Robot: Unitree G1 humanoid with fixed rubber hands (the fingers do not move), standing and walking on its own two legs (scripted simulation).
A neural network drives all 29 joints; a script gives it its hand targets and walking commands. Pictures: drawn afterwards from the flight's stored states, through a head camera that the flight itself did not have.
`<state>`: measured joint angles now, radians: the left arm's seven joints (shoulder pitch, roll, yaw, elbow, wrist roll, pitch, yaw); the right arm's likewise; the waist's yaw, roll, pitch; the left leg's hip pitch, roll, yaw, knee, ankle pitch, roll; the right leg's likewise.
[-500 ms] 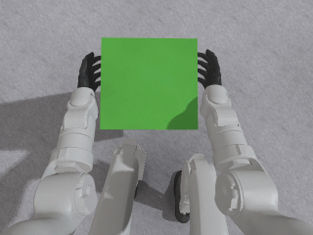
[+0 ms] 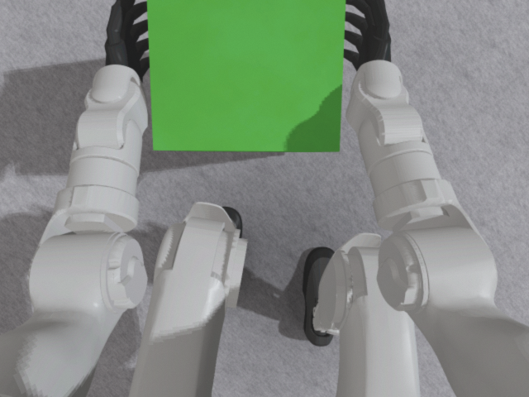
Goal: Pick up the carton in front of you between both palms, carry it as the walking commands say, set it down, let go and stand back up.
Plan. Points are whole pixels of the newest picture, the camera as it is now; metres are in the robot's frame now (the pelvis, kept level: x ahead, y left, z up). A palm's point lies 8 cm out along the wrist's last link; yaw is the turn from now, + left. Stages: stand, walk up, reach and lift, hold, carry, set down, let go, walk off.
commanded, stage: set down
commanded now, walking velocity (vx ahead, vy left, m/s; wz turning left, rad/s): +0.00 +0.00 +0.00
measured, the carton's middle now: (250, 82) +0.49 +0.12 -0.23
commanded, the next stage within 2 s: none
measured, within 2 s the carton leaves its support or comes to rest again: rests again in 0.66 s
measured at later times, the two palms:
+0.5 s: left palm (133, 72) +0.46 +0.26 -0.17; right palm (367, 73) +0.52 -0.03 -0.18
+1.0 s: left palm (132, 74) +0.46 +0.27 -0.18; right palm (366, 71) +0.53 -0.03 -0.18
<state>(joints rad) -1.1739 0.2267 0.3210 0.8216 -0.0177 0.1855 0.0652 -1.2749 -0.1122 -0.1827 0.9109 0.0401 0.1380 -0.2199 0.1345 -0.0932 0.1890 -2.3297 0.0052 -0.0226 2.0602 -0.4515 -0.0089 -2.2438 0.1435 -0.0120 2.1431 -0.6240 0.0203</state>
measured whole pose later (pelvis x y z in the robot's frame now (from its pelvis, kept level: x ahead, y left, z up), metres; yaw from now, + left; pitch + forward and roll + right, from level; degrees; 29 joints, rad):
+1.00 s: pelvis -0.01 +0.00 -0.02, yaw +0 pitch +37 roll +0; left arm -1.30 0.30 0.36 1.14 0.01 0.09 -0.02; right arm -1.40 -0.15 -0.23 1.13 -0.08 0.11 -0.10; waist 0.14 -0.06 0.28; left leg -2.32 0.02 0.00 2.13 -0.45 0.00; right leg -2.25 0.16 0.00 2.22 -0.62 0.03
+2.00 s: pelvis +0.02 +0.01 +0.12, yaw +1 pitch +45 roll -2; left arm -0.96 0.30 0.34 0.77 -0.10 0.13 -0.03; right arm -1.06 -0.20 -0.15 0.76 0.02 0.19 -0.13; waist 0.12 -0.05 -0.03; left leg -2.03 -0.03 -0.02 1.67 -0.42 0.01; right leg -1.94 0.10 0.02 1.73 -0.58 0.03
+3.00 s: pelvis +0.12 +0.03 +0.37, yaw +4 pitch +18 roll +0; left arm 0.04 0.21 0.08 0.48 -0.02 -0.01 -0.08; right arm -0.06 -0.14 -0.10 0.55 -0.06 0.00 -0.02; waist 0.06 0.01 -0.02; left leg -0.69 -0.05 -0.03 0.62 -0.24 0.03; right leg -0.60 0.03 0.08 0.64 -0.34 0.02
